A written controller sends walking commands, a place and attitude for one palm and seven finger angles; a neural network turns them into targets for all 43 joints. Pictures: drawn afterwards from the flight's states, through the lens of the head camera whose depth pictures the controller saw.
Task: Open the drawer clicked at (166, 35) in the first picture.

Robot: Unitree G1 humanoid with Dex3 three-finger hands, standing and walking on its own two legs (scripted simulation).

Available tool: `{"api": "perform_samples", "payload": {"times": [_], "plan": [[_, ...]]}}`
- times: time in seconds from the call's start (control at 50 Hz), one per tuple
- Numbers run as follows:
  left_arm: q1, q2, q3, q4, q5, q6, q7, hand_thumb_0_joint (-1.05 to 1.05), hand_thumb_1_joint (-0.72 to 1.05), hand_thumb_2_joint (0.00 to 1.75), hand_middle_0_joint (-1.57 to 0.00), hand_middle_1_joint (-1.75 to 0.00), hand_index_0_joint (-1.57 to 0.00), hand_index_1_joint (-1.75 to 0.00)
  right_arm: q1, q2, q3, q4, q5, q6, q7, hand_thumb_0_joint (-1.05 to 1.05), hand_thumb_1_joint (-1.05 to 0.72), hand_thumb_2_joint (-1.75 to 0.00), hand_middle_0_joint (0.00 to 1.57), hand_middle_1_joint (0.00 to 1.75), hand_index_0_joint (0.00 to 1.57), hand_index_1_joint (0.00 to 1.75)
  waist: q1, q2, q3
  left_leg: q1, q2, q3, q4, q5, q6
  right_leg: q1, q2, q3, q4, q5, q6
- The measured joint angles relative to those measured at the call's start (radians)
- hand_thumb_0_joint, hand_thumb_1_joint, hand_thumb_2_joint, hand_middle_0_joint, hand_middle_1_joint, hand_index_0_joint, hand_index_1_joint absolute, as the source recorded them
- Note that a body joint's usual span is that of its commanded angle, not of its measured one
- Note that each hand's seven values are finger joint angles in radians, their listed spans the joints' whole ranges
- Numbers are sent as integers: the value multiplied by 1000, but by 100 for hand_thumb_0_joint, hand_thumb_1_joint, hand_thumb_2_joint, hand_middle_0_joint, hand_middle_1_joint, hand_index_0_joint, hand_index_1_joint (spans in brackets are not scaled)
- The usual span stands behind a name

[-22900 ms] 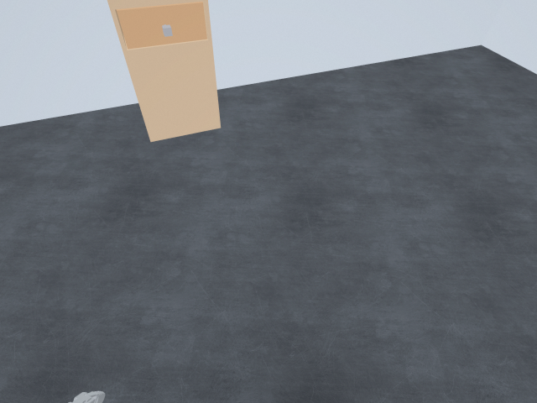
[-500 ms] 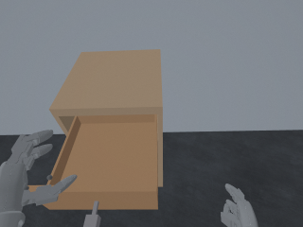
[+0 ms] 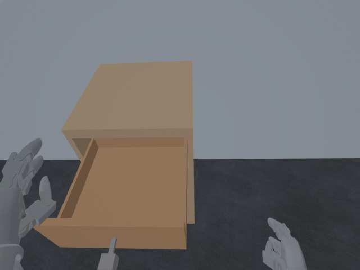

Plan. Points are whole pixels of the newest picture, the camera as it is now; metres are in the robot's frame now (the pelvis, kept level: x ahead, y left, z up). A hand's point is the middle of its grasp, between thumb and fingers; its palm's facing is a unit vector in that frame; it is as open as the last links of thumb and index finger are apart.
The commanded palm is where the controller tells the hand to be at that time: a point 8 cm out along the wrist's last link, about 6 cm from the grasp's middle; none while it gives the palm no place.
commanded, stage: step back with the hand held close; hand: left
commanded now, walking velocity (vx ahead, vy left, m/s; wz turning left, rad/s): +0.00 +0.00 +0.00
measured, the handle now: (110, 254) +0.18 +0.22 -0.14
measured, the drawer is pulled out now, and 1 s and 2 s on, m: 0.30 0.30 0.30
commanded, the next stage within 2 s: stop stepping back and stand still in 1.52 s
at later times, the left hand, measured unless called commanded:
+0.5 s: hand (34, 221) +0.15 +0.26 +0.14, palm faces +0.26 -0.81 -0.53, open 7.4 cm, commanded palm +0.09 +0.30 +0.17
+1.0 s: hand out of the picture +0.10 +0.27 +0.15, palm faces +0.35 -0.83 -0.43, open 7.4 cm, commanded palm +0.03 +0.32 +0.17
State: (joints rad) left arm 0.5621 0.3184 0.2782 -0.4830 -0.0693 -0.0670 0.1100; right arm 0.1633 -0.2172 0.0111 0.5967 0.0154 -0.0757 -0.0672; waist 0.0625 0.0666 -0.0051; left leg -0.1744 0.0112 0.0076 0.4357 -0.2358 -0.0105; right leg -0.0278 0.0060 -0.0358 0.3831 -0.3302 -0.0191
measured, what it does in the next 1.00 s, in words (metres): shifts its weight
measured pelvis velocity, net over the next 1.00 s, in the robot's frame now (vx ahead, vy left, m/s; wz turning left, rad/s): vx -0.09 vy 0.03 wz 0.02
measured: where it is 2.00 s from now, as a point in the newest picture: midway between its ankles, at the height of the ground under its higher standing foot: outside the picture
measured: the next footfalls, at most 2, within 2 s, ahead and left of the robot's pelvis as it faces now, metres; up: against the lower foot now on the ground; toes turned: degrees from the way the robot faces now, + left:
right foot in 1.24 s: -0.15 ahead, -0.10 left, +0.00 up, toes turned -1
left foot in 1.50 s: -0.12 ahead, +0.11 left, +0.00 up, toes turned +0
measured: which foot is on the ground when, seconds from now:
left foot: down 0.00-1.00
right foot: down 0.00-1.00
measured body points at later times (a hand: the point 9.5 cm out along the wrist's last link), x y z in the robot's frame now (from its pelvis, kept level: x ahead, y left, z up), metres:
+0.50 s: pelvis -0.04 +0.02 +0.00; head +0.01 +0.02 +0.44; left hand +0.13 +0.30 +0.17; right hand +0.15 -0.22 -0.09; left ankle +0.00 +0.13 -0.74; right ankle -0.08 -0.10 -0.74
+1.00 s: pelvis -0.09 +0.03 -0.02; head -0.05 +0.06 +0.43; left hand +0.07 +0.31 +0.18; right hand +0.09 -0.20 -0.09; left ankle +0.00 +0.13 -0.74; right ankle -0.08 -0.10 -0.74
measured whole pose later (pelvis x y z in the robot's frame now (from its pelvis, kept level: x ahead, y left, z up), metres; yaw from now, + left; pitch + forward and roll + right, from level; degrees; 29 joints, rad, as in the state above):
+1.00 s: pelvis -0.09 +0.03 -0.02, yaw +1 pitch +2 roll -4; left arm 0.65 0.39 0.38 -0.70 -0.06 -0.21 0.16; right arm 0.15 -0.20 -0.01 0.58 0.02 -0.05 -0.06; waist 0.00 0.01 0.06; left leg -0.51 0.03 -0.03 0.65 -0.18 0.02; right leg -0.34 0.02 -0.07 0.57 -0.28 0.01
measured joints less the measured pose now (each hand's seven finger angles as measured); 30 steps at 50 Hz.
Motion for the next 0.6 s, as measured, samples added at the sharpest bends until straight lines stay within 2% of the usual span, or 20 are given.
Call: {"api": "perform_samples", "payload": {"times": [0.12, 0.22, 0.3, 0.4, 0.5, 0.6], "plan": [[-7, 4, 12, 4, 0, -8, -2, 2, 88, 89, -21, -32, -21, -31, 7, -5, -4, -5, 3, 8, -2, 1, -90, -90, 20, 30, 20, 30, -4, 6, 5, -5, 6, -5, 4, 3, -3, 1, 7, -4, -7, 7, -3], [-11, 33, 76, -22, 16, -69, -13, 2, 89, 90, -21, -31, -21, -30, -11, -14, -3, -33, 0, 57, 10, 1, -90, -90, 20, 30, 20, 30, -33, 5, 22, -80, 17, -25, 45, 5, 3, -51, 21, -22, -4, 23, -2], [48, 38, 70, -69, 20, -80, -21, 2, 89, 90, -21, -31, -21, -30, -27, -22, -19, -53, 5, 97, 15, 1, -90, -90, 20, 30, 20, 30, -48, -7, 39, -118, 15, -14, 46, 18, 4, -103, 15, -12, 20, 28, 4], [107, 71, 66, -114, 17, -75, -21, 2, 89, 90, -21, -31, -21, -30, -33, -19, -39, -69, 12, 127, 7, 1, -90, -90, 20, 30, 20, 30, -58, -28, 57, -158, 7, -7, 61, 29, 14, -152, 6, -8, 53, 31, 14], [114, 104, 93, -149, 11, -78, -3, 2, 89, 90, -21, -31, -21, -30, -30, -4, -40, -73, 13, 125, 1, 1, -90, -90, 20, 30, 20, 30, -59, -49, 68, -196, 2, -10, 80, 40, 23, -191, 1, -11, 79, 37, 22], [110, 109, 111, -177, 6, -92, 12, 2, 89, 90, -21, -31, -21, -30, -31, 14, -28, -74, 13, 100, 4, 1, -90, -90, 20, 30, 20, 30, -61, -62, 70, -235, 0, -14, 102, 52, 31, -229, -1, -16, 102, 48, 28]]}}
